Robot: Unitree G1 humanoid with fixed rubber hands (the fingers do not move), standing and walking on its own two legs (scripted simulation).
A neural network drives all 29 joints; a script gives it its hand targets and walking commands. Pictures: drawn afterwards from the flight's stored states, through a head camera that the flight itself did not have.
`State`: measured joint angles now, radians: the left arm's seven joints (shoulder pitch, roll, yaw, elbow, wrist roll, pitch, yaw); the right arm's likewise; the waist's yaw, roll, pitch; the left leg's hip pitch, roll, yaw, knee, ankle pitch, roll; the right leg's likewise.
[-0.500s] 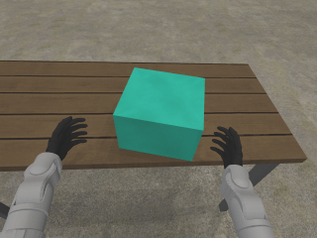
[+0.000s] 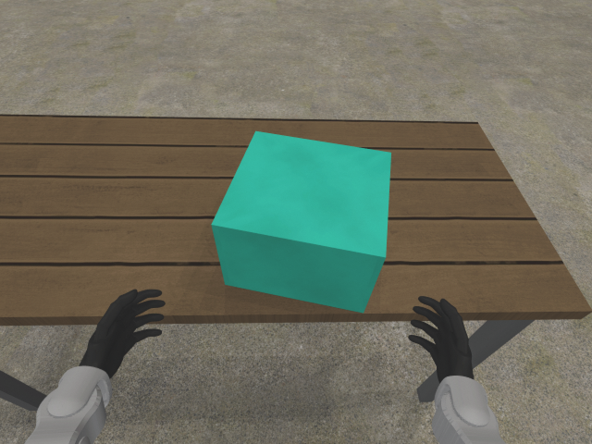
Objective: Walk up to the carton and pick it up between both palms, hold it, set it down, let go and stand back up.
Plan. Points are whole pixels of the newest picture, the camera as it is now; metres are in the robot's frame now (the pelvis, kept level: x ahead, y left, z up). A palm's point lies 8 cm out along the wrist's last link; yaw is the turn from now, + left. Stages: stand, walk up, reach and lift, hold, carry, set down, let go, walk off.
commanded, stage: set down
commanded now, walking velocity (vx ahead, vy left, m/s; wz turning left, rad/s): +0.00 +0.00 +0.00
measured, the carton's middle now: (307, 218) +0.45 +0.02 +0.02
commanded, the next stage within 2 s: let go in 0.96 s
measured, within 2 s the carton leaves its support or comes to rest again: neither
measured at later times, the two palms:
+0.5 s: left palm (133, 391) +0.18 +0.24 -0.03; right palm (471, 406) +0.19 -0.20 -0.04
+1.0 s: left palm (157, 423) +0.15 +0.21 -0.08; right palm (486, 436) +0.16 -0.24 -0.08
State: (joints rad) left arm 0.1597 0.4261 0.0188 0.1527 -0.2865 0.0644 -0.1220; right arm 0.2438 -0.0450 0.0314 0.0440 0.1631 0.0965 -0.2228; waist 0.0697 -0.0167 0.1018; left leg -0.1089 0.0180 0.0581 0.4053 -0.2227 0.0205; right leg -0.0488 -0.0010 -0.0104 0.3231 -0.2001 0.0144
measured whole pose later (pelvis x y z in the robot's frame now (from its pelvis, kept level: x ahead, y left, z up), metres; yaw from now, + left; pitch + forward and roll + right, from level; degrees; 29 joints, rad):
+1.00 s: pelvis +0.01 -0.02 +0.00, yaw +0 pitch -4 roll +0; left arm 0.21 0.22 0.01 0.51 -0.01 0.11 -0.02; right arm 0.19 -0.14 -0.01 0.70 -0.01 -0.18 -0.01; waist 0.02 -0.02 0.09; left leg -0.07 0.03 0.05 0.35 -0.20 -0.01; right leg -0.04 0.02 -0.02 0.34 -0.22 -0.02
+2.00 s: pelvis -0.02 -0.01 -0.01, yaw +1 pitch -3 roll +0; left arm 0.40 0.26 0.00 0.72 0.01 -0.03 0.01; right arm 0.35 -0.25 -0.02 0.82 -0.02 -0.03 0.01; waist 0.00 0.01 0.00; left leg -0.20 0.01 0.04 0.47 -0.22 0.01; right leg -0.17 -0.01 -0.03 0.47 -0.25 0.01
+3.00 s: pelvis -0.03 -0.02 -0.01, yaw +1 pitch -2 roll +0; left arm 0.41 0.23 -0.01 0.88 0.00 -0.02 0.02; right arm 0.37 -0.22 0.00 0.94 -0.01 -0.01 -0.02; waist 0.00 0.01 0.00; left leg -0.24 0.02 0.02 0.48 -0.20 0.00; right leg -0.21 0.00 -0.02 0.48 -0.23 -0.01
